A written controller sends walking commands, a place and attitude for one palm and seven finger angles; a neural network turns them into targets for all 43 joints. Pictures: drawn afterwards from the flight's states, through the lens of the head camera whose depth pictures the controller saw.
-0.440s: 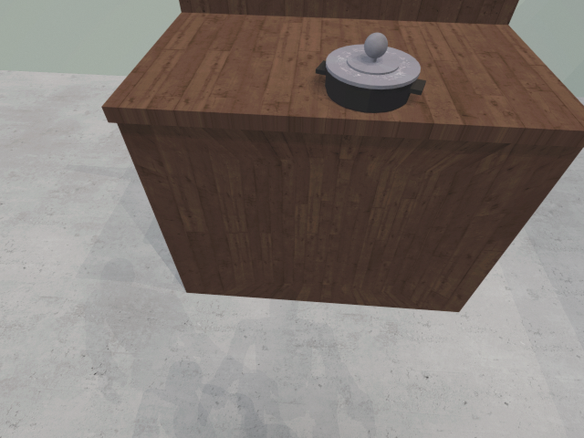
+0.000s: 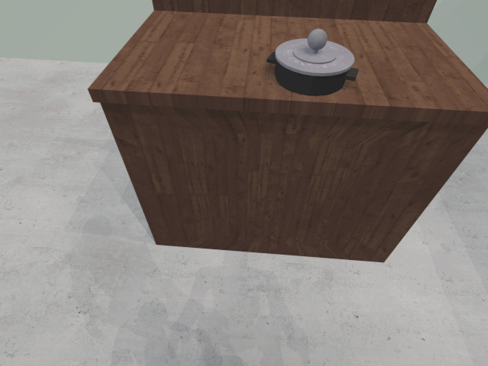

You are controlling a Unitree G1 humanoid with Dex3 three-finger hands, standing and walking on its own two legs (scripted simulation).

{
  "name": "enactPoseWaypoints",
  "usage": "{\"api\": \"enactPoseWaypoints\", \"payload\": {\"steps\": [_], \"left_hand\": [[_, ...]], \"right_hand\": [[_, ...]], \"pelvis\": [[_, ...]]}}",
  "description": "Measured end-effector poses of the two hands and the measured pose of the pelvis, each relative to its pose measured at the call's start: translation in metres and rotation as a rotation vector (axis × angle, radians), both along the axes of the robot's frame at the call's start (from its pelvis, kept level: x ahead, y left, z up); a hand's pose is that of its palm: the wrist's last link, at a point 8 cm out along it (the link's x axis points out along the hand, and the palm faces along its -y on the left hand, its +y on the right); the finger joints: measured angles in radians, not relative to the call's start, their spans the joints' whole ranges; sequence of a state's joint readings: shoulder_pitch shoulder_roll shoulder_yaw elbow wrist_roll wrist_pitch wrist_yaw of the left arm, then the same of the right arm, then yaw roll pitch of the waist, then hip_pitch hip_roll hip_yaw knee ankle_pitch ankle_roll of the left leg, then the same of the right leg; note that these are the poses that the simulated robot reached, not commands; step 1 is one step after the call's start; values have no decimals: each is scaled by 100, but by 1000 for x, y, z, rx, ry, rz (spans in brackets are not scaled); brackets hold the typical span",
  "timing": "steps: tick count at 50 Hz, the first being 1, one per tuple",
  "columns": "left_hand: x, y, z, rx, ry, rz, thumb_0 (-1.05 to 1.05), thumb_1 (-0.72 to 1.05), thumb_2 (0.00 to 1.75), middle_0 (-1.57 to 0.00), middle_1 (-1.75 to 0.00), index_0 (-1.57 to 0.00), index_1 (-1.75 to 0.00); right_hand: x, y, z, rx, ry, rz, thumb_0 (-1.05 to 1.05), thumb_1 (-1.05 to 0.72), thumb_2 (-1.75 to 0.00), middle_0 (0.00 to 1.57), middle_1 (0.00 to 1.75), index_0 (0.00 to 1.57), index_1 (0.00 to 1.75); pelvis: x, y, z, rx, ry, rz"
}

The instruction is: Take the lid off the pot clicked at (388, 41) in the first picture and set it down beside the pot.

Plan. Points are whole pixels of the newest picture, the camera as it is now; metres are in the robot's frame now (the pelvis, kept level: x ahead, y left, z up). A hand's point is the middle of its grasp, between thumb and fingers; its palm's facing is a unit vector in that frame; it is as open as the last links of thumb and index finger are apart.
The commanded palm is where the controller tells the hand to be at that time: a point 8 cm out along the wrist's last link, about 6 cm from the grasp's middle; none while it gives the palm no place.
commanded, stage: look at it before walking up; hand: left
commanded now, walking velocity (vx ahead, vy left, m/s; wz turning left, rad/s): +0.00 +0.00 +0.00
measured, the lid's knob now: (317, 39) +0.84 -0.13 +0.17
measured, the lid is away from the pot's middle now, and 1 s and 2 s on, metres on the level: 0.00 0.00 0.00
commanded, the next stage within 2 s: take the last steps up to it in 0.22 s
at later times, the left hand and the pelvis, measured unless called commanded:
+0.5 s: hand out of the picture +0.01 +0.18 -0.18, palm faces +0.00 -0.98 -0.19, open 7.4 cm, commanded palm none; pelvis +0.02 +0.00 +0.00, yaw -2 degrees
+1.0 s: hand out of the picture +0.10 +0.07 -0.18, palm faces -0.02 -0.99 -0.12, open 7.4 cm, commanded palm none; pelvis +0.15 -0.08 -0.01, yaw -6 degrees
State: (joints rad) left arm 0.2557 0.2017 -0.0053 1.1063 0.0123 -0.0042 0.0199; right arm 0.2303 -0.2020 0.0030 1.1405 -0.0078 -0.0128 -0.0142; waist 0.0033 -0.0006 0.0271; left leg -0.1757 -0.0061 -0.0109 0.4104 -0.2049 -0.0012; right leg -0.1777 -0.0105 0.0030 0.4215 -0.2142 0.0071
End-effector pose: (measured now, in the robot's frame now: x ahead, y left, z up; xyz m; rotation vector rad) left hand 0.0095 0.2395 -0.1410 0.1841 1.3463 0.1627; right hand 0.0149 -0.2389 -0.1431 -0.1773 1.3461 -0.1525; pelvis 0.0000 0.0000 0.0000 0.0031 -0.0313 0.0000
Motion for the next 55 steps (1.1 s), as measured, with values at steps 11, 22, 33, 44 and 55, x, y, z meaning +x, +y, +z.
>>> {"api": "enactPoseWaypoints", "payload": {"steps": [11,22,33,44,55], "left_hand": [[-7,-2,-1,-6,35,9,1,90,90,-20,-30,-20,-30],[-5,-8,-4,-24,47,10,1,90,90,-20,-30,-20,-30],[36,-37,-4,-23,69,-50,1,91,90,-20,-30,-19,-30],[65,-95,-2,-51,89,-5,0,91,90,-20,-30,-19,-30],[121,-119,-28,-131,212,1,1,90,90,-20,-30,-20,-30]], "right_hand": [[-6,6,-2,10,31,-11,1,-91,-90,20,30,20,30],[-5,11,-4,18,33,-28,1,-91,-90,20,30,20,30],[-22,-23,-18,30,62,-165,1,-91,-90,20,30,20,30],[75,-74,-4,8,5,-141,1,-91,-90,19,30,19,30],[250,-63,-5,11,-241,-91,1,-91,-90,19,30,19,30]], "pelvis": [[4,1,0,0,6,-1],[10,1,-1,2,8,-17],[45,-36,-12,24,27,-100],[106,-72,-4,-12,34,-83],[200,-78,-23,-34,19,-132]]}}
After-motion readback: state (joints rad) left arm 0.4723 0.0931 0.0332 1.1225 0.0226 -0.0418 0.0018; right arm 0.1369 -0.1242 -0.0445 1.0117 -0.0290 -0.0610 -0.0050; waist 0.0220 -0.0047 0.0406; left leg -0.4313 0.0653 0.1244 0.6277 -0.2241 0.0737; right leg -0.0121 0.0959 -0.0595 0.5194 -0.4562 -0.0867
